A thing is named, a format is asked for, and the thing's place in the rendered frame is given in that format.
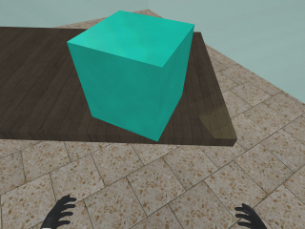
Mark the robot right hand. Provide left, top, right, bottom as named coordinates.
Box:
left=234, top=203, right=267, bottom=229

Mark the carton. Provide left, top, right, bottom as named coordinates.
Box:
left=67, top=10, right=194, bottom=141

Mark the table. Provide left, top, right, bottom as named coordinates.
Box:
left=0, top=27, right=237, bottom=147

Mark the robot left hand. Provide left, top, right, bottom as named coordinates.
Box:
left=40, top=195, right=77, bottom=229

